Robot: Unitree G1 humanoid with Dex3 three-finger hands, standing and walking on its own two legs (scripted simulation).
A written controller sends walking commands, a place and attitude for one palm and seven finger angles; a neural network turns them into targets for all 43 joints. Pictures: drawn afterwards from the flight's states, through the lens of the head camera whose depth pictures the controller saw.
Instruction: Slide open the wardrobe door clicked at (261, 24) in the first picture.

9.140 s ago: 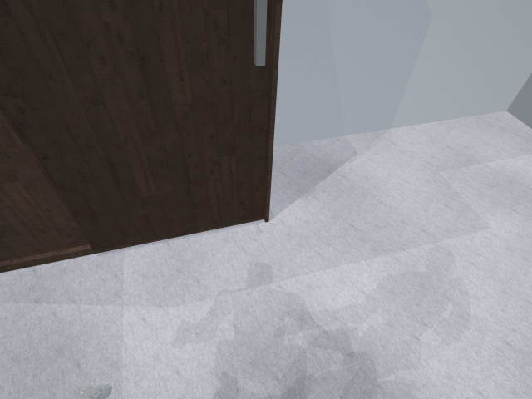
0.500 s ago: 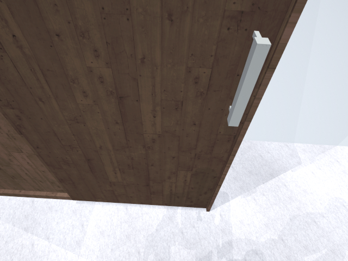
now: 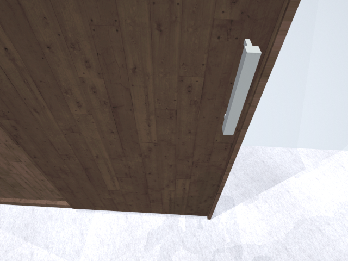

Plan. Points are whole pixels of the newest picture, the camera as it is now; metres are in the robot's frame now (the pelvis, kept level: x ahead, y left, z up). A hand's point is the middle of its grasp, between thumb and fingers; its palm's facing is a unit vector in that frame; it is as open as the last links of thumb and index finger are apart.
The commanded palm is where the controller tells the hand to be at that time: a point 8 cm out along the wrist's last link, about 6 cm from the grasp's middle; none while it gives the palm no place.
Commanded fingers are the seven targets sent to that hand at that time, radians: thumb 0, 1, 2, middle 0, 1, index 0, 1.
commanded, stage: look again from close up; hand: right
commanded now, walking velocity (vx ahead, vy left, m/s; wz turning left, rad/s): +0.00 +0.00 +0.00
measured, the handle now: (236, 91) +0.46 -0.11 +0.17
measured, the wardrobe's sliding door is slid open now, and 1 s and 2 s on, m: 0.00 0.00 0.00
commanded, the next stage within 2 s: raise the hand with hooked fingers in 0.34 s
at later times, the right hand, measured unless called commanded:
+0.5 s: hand out of the picture +0.03 -0.19 -0.15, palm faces +0.13 +0.97 -0.21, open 7.4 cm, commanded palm +0.08 -0.24 -0.06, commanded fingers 0.00 -0.81 -0.86 0.21 0.36 0.21 0.36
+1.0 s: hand out of the picture +0.12 -0.21 +0.02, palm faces +0.18 +0.98 -0.05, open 9.4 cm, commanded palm +0.12 -0.26 +0.03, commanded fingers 0.00 -0.22 -0.61 0.25 0.74 0.25 0.74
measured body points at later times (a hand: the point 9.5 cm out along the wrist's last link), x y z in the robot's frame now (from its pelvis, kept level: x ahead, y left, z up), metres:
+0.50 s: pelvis -0.01 +0.00 +0.00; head +0.01 +0.00 +0.45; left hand +0.04 +0.24 -0.15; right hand +0.02 -0.24 -0.13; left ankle -0.05 +0.12 -0.74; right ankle +0.01 -0.09 -0.74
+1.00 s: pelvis -0.06 +0.03 -0.05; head -0.05 +0.02 +0.40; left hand +0.16 +0.26 -0.10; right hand +0.10 -0.26 +0.03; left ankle -0.06 +0.12 -0.74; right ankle +0.01 -0.09 -0.74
